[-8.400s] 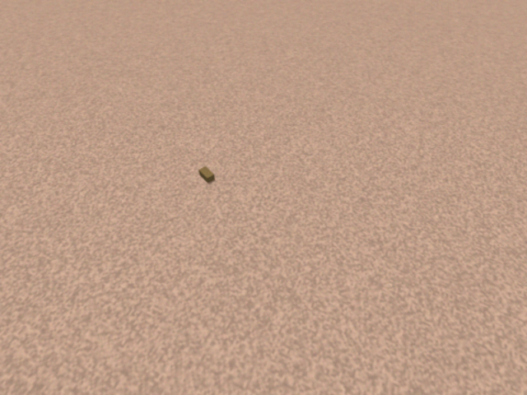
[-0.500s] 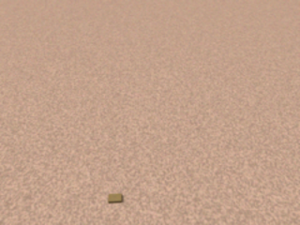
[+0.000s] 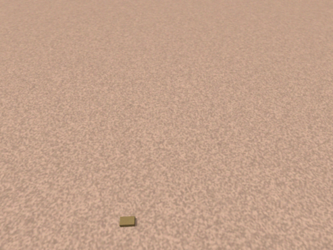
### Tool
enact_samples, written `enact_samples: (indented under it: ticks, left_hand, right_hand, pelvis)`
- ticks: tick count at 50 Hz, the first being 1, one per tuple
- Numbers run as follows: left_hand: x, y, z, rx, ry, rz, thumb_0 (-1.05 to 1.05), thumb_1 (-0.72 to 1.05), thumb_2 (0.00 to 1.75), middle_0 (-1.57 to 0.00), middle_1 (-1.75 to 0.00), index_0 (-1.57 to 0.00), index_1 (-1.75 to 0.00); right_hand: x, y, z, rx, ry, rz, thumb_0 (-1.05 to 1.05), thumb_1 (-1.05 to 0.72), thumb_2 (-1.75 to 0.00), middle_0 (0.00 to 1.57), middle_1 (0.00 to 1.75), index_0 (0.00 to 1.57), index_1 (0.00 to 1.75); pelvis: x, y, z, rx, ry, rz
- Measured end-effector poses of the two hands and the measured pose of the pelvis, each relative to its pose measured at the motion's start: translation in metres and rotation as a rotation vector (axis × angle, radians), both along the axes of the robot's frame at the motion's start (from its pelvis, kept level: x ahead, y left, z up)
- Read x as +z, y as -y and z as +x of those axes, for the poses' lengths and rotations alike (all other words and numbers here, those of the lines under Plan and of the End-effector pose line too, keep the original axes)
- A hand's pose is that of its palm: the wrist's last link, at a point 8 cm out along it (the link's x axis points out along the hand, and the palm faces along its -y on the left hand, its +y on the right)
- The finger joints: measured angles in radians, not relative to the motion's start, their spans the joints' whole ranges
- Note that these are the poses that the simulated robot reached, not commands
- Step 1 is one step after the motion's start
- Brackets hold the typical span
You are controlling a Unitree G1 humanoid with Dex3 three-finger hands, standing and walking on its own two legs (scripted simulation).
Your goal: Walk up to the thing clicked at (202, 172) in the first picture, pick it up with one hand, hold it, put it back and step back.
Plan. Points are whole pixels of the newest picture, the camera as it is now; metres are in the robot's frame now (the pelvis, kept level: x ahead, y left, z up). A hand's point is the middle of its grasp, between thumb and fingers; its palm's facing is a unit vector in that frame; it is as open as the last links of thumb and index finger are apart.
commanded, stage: stand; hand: left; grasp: from above
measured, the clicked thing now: (127, 221) +0.42 +0.21 -0.76
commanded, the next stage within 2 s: rise first in 0.42 s
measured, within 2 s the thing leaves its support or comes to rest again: neither
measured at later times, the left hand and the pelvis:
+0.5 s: hand out of the picture +0.07 +0.26 -0.15, palm faces -0.02 -0.94 -0.35, open 7.4 cm; pelvis +0.00 +0.00 +0.00, yaw +0 degrees
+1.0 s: hand out of the picture +0.13 +0.26 -0.20, palm faces -0.09 -0.91 -0.41, open 11.9 cm; pelvis -0.02 +0.01 -0.05, yaw -1 degrees
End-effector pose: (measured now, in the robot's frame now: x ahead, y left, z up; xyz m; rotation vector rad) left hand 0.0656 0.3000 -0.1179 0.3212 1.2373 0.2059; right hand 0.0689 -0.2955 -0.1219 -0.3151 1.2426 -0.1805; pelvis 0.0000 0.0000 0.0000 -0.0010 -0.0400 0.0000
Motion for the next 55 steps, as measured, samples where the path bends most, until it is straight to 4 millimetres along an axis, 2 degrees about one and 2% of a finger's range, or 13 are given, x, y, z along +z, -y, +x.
enact_samples:
  ticks: [27, 30, 36, 40, 47, 51, 55]
  left_hand:
    - [0.001, -0.002, -0.001, 0.001, -0.001, 0.005, 0.0, 0.91, 0.9, -0.21, -0.3, -0.2, -0.3]
    - [0.002, 0.002, 0.015, 0.025, 0.079, -0.002, 0.0, 0.87, 0.89, -0.22, -0.33, -0.21, -0.34]
    - [-0.009, 0.002, 0.062, -0.018, 0.127, -0.01, 0.0, 0.62, 0.82, -0.27, -0.52, -0.27, -0.52]
    - [-0.013, 0.001, 0.077, -0.061, 0.134, 0.013, 0.0, 0.37, 0.78, -0.3, -0.64, -0.3, -0.64]
    - [-0.031, -0.002, 0.07, -0.091, 0.072, 0.05, 0.0, -0.04, 0.74, -0.35, -0.74, -0.34, -0.74]
    - [-0.045, -0.005, 0.063, -0.112, 0.08, 0.071, 0.0, -0.16, 0.73, -0.37, -0.75, -0.35, -0.76]
    - [-0.056, -0.007, 0.06, -0.146, 0.1, 0.088, 0.0, -0.2, 0.72, -0.39, -0.75, -0.37, -0.76]
  right_hand:
    - [0.0, -0.002, 0.005, 0.002, 0.015, 0.001, 0.01, -0.9, -0.9, 0.2, 0.3, 0.2, 0.3]
    - [0.001, -0.008, 0.011, -0.006, 0.093, 0.004, 0.01, -0.9, -0.9, 0.2, 0.3, 0.2, 0.3]
    - [-0.005, -0.029, 0.013, -0.019, 0.175, 0.039, 0.01, -0.9, -0.9, 0.2, 0.3, 0.2, 0.3]
    - [-0.01, -0.04, 0.009, -0.042, 0.205, 0.064, 0.01, -0.89, -0.89, 0.2, 0.3, 0.2, 0.3]
    - [-0.019, -0.05, 0.012, -0.041, 0.26, 0.08, 0.01, -0.88, -0.89, 0.2, 0.3, 0.2, 0.3]
    - [-0.029, -0.051, 0.02, -0.021, 0.299, 0.063, 0.01, -0.89, -0.9, 0.2, 0.3, 0.2, 0.3]
    - [-0.038, -0.053, 0.032, -0.002, 0.34, 0.048, 0.01, -0.89, -0.9, 0.2, 0.3, 0.2, 0.3]
  pelvis:
    - [0.0, -0.002, 0.001, -0.002, 0.002, 0.0]
    - [-0.003, -0.002, -0.004, 0.004, -0.029, 0.001]
    - [-0.015, -0.002, -0.016, -0.004, -0.113, 0.001]
    - [-0.022, -0.004, -0.016, -0.014, -0.141, 0.0]
    - [-0.038, -0.012, -0.016, -0.022, -0.197, -0.005]
    - [-0.054, -0.015, -0.018, -0.023, -0.236, -0.01]
    - [-0.069, -0.018, -0.02, -0.022, -0.266, -0.016]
